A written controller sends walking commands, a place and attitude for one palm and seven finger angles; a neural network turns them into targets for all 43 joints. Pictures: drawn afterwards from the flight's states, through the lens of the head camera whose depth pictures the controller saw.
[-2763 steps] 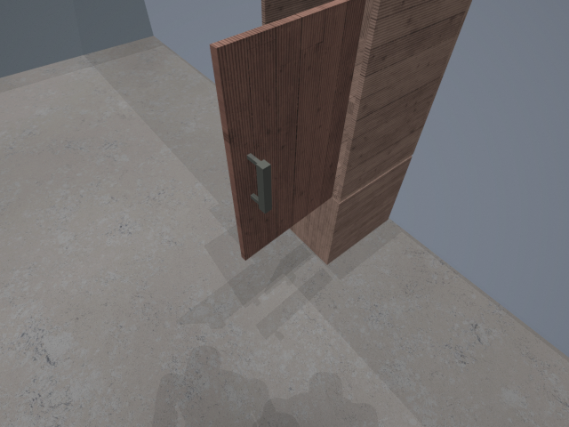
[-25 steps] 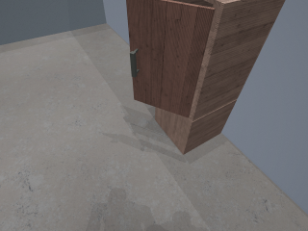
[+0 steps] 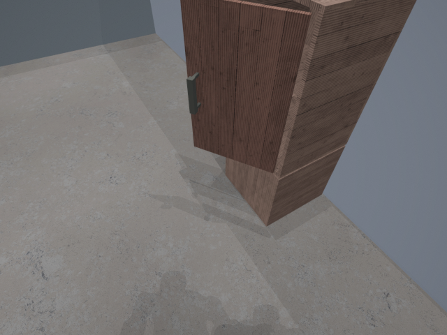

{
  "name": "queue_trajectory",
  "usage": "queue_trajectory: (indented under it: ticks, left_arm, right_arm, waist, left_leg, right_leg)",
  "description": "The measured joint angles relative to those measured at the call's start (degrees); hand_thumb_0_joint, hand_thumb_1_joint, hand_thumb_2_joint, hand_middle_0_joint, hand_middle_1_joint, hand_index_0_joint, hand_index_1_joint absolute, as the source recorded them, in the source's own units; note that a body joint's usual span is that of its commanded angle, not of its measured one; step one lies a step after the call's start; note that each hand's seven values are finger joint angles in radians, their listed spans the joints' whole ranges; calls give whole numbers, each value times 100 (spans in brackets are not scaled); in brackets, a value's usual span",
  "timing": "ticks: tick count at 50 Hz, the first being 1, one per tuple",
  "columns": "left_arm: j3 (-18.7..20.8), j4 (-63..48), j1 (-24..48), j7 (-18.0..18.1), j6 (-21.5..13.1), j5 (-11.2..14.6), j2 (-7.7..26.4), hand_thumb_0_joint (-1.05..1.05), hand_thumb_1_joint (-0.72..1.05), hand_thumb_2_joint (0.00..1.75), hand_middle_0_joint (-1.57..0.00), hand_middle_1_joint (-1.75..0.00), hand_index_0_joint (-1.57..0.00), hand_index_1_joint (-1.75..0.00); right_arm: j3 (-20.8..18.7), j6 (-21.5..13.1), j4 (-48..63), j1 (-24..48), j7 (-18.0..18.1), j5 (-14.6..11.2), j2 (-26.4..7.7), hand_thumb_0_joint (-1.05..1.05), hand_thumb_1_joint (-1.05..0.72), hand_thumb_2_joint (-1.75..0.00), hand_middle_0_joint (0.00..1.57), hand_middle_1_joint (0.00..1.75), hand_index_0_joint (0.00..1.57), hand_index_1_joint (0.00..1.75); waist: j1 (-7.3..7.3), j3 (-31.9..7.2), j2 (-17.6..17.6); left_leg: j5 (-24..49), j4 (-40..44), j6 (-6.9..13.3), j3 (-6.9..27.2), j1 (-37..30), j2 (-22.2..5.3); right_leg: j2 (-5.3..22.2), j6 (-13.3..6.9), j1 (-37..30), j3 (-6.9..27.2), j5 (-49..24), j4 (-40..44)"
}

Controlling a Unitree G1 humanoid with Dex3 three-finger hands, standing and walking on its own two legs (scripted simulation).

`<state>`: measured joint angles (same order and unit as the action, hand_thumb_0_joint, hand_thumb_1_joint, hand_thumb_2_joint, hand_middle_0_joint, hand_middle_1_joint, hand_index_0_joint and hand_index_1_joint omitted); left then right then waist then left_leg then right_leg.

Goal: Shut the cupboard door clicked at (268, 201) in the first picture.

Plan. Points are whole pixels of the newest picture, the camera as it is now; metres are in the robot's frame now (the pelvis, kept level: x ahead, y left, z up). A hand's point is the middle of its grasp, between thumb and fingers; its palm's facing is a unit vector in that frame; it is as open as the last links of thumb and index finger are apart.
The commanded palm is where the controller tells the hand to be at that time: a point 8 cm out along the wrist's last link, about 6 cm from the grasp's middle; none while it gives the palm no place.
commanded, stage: walk to a spot facing it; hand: left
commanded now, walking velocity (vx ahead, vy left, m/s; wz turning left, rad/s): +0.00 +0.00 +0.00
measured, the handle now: (195, 93) +0.87 +0.15 -0.06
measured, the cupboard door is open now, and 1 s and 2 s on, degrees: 34 34 34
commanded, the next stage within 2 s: none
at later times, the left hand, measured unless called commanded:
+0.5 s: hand out of the picture +0.00 +0.22 -0.21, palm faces +0.20 -0.95 -0.22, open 7.4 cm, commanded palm none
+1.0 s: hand out of the picture -0.02 +0.20 -0.16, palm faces +0.47 -0.83 -0.30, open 7.4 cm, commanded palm none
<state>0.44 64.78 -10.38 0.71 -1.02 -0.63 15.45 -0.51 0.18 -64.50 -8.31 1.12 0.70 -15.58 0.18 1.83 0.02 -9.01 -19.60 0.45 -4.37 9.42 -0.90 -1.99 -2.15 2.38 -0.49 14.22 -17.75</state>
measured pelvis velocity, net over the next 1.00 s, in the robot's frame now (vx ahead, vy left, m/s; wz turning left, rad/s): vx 0.00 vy -0.03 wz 0.52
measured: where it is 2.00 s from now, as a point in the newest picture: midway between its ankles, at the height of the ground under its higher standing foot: outside the picture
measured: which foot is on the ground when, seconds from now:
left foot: down 0.00-0.86, up 0.88-1.00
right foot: down 0.00-0.50, up 0.52-0.86, down 0.88-1.00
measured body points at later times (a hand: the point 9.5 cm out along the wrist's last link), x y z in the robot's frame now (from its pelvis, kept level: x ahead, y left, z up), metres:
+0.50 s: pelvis +0.00 +0.02 -0.03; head +0.04 +0.04 +0.42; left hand +0.00 +0.27 -0.19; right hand +0.08 -0.22 -0.17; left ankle +0.02 +0.13 -0.75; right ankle -0.05 -0.09 -0.74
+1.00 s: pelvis +0.00 -0.03 -0.01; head +0.04 -0.03 +0.44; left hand -0.04 +0.24 -0.14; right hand +0.18 -0.24 -0.16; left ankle -0.05 +0.09 -0.67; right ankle +0.04 -0.13 -0.75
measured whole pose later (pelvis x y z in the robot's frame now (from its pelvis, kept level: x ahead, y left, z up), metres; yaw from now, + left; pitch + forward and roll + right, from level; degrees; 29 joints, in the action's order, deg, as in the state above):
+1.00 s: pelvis +0.00 -0.03 -0.01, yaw +30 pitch +0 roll +1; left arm 3.1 50.2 -10.5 1.6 1.4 -1.7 11.7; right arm -6.1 4.7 -52.9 -11.3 -1.1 1.6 -15.3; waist 1.9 4.4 -2.1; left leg -23.1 -63.0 -2.7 2.4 31.9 2.3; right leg 3.0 -0.4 14.3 -4.6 17.5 -31.3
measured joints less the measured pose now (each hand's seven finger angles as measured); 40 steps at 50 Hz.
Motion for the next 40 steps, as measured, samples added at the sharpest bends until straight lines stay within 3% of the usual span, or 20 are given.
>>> queue_trajectory:
  ticks: [7,13,15,20,23,25,28,31,36,40]
  left_arm:
    - [5,-22,55,3,1,3,11,0,91,90,-20,-30,-20,-30]
    - [72,-251,72,88,104,9,-105,0,91,90,-20,-30,-20,-30]
    - [109,-378,47,96,128,2,-176,0,91,90,-20,-30,-20,-30]
    - [200,-636,-105,115,178,-80,-297,0,91,90,-20,-30,-20,-30]
    - [240,-715,-201,88,219,-83,-283,0,91,90,-20,-30,-20,-30]
    - [256,-785,-271,67,258,-47,-288,0,91,90,-20,-30,-20,-30]
    - [300,-863,-211,83,404,-38,-250,0,91,90,-20,-30,-20,-30]
    - [359,-962,-76,49,440,-53,-227,1,91,90,-20,-30,-20,-30]
    - [384,-1254,122,12,358,-54,-197,1,91,90,-20,-30,-20,-30]
    - [369,-1436,261,18,339,-45,-191,1,91,90,-20,-30,-20,-30]
  right_arm:
    - [4,2,18,30,0,4,-22,1,-91,-89,20,30,20,30]
    - [-22,117,166,-116,8,9,100,1,-91,-90,20,30,20,30]
    - [-49,182,233,-192,-9,11,167,1,-91,-90,20,30,20,30]
    - [-154,380,422,-335,-65,-1,397,1,-91,-90,20,30,20,30]
    - [-167,388,599,-383,-134,8,514,1,-91,-90,20,30,20,30]
    - [-180,316,744,-432,-176,49,501,1,-91,-90,20,30,20,30]
    - [-196,234,850,-377,-151,93,554,1,-91,-89,20,30,20,30]
    - [-176,196,922,-413,-96,116,572,1,-91,-89,20,30,20,30]
    - [-184,200,953,-445,-81,116,515,1,-91,-89,20,30,20,30]
    - [-266,271,1003,-440,-110,130,415,1,-91,-89,21,30,20,30]
  waist:
    - [14,-5,3]
    - [64,52,-3]
    - [68,116,-34]
    - [40,371,72]
    - [81,488,218]
    - [102,488,221]
    - [79,553,271]
    - [93,516,186]
    - [101,421,-12]
    - [162,330,-154]
  left_leg:
    - [-29,9,-22,16,-25,-2]
    - [-209,-456,-32,220,284,63]
    - [-350,-888,-61,315,508,71]
    - [-1699,-2724,-172,244,1128,36]
    - [-1288,-2315,-198,81,1062,-55]
    - [-654,-1878,-19,76,1011,-42]
    - [-795,-2009,182,82,1203,113]
    - [-527,-1599,168,247,1207,204]
    - [-59,-975,138,630,1158,256]
    - [113,-846,17,1007,1230,283]
  right_leg:
    - [-5,-16,-38,-14,25,26]
    - [50,-25,193,-235,317,-461]
    - [59,-42,258,-367,449,-673]
    - [234,-17,269,-690,792,-1165]
    - [451,109,359,-882,1042,-1553]
    - [609,231,687,-970,1287,-2198]
    - [577,321,1529,-433,1837,-3741]
    - [497,388,2123,-128,1414,-4392]
    - [439,480,2379,67,1075,-3898]
    - [324,479,2112,92,1063,-3007]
